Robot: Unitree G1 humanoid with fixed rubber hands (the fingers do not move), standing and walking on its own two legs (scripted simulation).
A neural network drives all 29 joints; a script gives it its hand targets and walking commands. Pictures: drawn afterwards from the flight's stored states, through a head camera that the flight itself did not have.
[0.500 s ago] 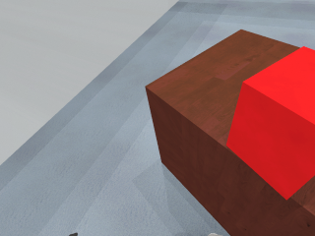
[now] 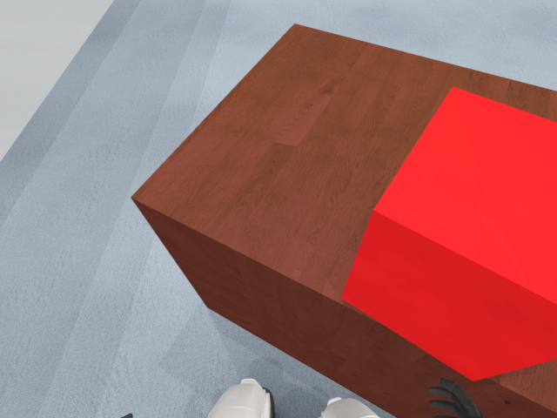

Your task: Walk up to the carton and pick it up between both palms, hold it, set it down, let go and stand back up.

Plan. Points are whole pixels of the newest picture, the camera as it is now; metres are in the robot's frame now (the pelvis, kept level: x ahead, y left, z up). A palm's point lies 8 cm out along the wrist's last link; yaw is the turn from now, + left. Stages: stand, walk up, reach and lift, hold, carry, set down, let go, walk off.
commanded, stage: walk up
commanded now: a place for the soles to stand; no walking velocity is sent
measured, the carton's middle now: (463, 242) +0.33 -0.19 +0.07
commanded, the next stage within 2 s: none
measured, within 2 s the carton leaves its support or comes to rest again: neither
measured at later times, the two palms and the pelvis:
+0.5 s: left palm out of the picture +0.13 +0.21 -0.08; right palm out of the picture -0.07 -0.27 -0.12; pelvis -0.05 +0.01 +0.01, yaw -22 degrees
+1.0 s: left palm out of the picture +0.11 +0.17 -0.09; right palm out of the picture -0.17 -0.21 -0.12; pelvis -0.07 +0.02 +0.02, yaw -35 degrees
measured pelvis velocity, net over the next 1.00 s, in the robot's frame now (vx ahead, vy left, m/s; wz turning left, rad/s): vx -0.07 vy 0.02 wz -0.60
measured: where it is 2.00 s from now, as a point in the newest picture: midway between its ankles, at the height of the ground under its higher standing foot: outside the picture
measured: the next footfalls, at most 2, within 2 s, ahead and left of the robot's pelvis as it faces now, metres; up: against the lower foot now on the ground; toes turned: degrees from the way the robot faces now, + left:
right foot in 0.32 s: -0.08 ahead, -0.06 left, +0.00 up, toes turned -32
left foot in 0.64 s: +0.03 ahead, +0.12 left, +0.00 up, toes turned -27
